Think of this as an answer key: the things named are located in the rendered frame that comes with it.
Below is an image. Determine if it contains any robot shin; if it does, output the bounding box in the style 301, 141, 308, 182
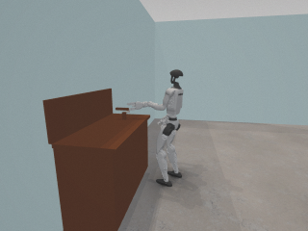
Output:
156, 152, 168, 182
167, 150, 179, 173

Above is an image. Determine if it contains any left robot upper arm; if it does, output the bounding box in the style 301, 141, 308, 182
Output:
160, 88, 175, 111

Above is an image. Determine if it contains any robot right shin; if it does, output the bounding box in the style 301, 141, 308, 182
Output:
167, 150, 179, 173

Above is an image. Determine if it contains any robot left shin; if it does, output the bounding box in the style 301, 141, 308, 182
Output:
156, 152, 168, 182

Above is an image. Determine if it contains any left robot forearm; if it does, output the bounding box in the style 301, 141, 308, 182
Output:
142, 101, 164, 111

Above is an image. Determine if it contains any right robot hand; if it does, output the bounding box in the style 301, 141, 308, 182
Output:
157, 116, 168, 128

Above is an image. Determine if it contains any left robot hand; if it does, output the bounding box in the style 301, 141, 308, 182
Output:
126, 101, 143, 111

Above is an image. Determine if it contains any counter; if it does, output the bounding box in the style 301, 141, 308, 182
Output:
42, 89, 150, 231

